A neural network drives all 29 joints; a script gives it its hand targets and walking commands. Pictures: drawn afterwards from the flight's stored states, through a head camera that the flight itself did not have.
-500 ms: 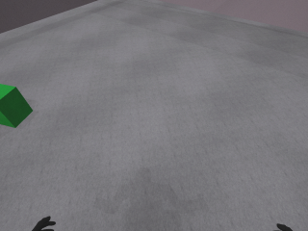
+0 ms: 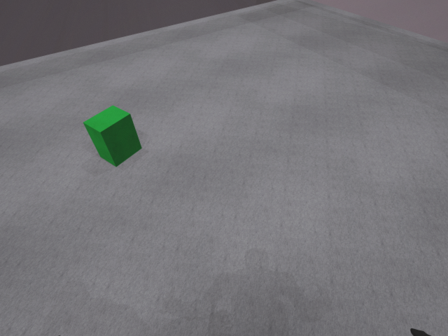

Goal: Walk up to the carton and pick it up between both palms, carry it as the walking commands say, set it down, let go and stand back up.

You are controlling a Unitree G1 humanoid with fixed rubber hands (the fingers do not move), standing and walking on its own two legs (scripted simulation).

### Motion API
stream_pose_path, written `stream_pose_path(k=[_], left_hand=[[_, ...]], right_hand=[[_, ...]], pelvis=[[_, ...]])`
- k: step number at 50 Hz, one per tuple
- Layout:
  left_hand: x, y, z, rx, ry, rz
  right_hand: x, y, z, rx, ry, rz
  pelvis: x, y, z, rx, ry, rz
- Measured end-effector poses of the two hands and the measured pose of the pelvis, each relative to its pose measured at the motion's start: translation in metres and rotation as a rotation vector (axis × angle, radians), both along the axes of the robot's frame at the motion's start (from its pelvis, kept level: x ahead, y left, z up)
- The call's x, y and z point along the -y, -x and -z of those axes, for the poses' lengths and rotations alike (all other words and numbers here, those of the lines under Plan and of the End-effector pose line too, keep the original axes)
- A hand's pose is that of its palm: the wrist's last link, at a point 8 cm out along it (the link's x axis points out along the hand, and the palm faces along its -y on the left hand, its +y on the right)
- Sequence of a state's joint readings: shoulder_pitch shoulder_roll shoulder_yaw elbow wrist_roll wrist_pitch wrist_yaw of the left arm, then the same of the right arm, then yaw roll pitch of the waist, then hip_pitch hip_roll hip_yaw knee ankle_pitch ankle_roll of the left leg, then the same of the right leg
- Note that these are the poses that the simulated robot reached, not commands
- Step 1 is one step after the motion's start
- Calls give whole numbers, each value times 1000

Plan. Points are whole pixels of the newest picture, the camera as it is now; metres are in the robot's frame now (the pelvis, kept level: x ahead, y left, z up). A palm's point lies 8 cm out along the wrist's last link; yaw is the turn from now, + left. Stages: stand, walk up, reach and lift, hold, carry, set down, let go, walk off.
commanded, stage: walk up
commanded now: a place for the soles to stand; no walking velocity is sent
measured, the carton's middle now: (114, 136) +1.45 +0.71 -0.63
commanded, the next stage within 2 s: none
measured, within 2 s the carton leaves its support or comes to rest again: neither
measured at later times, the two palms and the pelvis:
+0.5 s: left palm out of the picture +0.09 +0.40 -0.08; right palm (282, 176) +0.52 -0.15 -0.06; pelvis +0.22 +0.06 -0.01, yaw +17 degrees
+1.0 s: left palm (22, 219) +0.42 +0.49 -0.05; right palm (271, 152) +0.66 -0.14 -0.10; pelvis +0.46 +0.13 -0.01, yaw +25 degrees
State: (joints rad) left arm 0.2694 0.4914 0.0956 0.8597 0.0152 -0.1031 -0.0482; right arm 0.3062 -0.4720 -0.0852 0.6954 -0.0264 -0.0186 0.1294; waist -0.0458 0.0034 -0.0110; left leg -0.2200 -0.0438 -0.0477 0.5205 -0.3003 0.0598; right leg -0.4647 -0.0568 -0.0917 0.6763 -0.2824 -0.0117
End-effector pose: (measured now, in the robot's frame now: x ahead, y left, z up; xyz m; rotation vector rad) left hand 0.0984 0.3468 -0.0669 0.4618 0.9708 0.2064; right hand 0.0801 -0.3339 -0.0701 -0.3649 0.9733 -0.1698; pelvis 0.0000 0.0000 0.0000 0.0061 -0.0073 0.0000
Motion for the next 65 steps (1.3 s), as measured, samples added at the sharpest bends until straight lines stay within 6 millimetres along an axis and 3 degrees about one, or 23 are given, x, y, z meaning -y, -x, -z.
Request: stream_pose_path(k=[3, 5, 13, 19, 25, 27, 29, 38, 41, 45, 49, 54, 60, 63, 65], left_hand=[[-8, -3, -5, 35, -64, -55], [-13, 7, -10, 39, -103, -116], [-18, 39, -35, -46, -113, -312], [-25, 43, -24, -164, -70, -407], [-57, 8, 10, -218, -25, -456], [-66, -21, 20, -194, -3, -454], [-73, -58, 24, -147, 22, -432], [-103, -209, 17, -45, 59, -322], [-115, -261, 10, -7, 38, -300], [-133, -313, 2, 78, -36, -306], [-142, -321, -14, 99, -62, -380], [-154, -305, -20, 30, -56, -467], [-178, -294, -1, -82, -4, -545], [-199, -305, 19, -111, 23, -557], [-208, -324, 29, -116, 46, -555]], right_hand=[[5, -53, 16, 14, -3, -70], [0, -95, 22, 27, -3, -117], [-48, -244, 5, 53, -56, -316], [-109, -347, -7, 98, -81, -421], [-185, -444, -7, 175, -60, -509], [-194, -458, -4, 179, -35, -494], [-193, -460, -3, 146, -18, -462], [-153, -453, -1, -23, 62, -338], [-143, -469, 8, -52, 65, -315], [-147, -513, 30, -68, 66, -341], [-180, -567, 34, -70, 41, -410], [-229, -635, 21, -52, 10, -513], [-297, -719, 2, 30, 12, -587], [-328, -758, -4, 96, 44, -603], [-339, -773, -8, 129, 60, -589]], pelvis=[[9, -31, 12, 4, -7, -43], [11, -46, 16, 1, 11, -75], [1, -111, -6, -5, 28, -198], [-21, -161, -8, -9, 25, -254], [-64, -221, 13, -20, 22, -297], [-77, -236, 17, -15, 17, -317], [-85, -254, 13, -11, 10, -332], [-109, -341, 1, -1, -19, -370], [-113, -374, 5, 3, -21, -373], [-115, -418, 20, 12, -8, -399], [-127, -448, 13, 25, 13, -435], [-147, -487, 1, 14, 19, -462], [-188, -530, 3, 12, 27, -474], [-216, -552, 14, 11, 24, -477], [-229, -563, 16, 12, 21, -477]])
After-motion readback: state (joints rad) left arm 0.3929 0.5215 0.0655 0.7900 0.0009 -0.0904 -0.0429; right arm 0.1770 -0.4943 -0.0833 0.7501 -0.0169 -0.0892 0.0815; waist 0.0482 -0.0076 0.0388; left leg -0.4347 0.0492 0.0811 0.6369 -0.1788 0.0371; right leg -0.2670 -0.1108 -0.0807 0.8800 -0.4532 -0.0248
